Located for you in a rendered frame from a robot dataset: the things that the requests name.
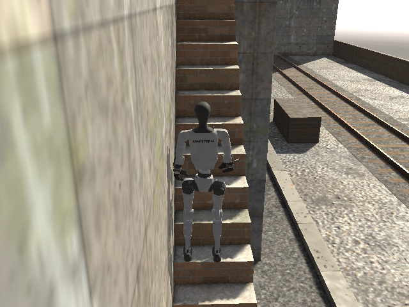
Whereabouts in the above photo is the robot right upper arm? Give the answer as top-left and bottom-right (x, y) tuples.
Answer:
(217, 129), (233, 163)

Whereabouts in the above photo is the robot head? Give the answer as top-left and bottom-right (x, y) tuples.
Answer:
(192, 102), (214, 133)

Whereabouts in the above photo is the robot right forearm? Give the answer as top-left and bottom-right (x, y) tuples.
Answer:
(226, 154), (234, 168)

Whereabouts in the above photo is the right robot hand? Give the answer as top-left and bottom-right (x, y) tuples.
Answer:
(219, 162), (234, 173)

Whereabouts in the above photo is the left robot hand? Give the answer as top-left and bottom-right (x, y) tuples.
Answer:
(174, 170), (189, 181)

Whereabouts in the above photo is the robot left shin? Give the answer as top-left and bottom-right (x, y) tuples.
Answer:
(183, 209), (192, 253)

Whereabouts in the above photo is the robot left upper arm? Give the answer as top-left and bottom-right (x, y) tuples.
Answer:
(175, 130), (190, 165)

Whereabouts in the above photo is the robot left forearm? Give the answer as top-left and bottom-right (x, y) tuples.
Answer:
(173, 156), (182, 174)

